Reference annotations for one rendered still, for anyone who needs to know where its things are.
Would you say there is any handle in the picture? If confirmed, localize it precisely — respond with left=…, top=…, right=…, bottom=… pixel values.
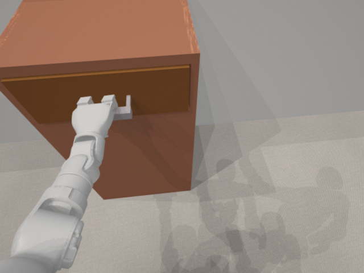
left=113, top=95, right=133, bottom=121

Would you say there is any cabinet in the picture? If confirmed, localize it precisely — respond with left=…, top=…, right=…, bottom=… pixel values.
left=0, top=0, right=200, bottom=200

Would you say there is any left robot forearm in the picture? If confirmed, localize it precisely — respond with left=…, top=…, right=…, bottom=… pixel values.
left=11, top=131, right=105, bottom=257

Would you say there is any left robot upper arm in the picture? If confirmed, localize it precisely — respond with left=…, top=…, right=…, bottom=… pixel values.
left=0, top=209, right=84, bottom=273

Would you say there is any robot left hand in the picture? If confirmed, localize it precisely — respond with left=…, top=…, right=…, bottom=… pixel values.
left=72, top=95, right=118, bottom=138

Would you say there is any drawer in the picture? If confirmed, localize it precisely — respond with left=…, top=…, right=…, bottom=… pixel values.
left=1, top=64, right=189, bottom=124

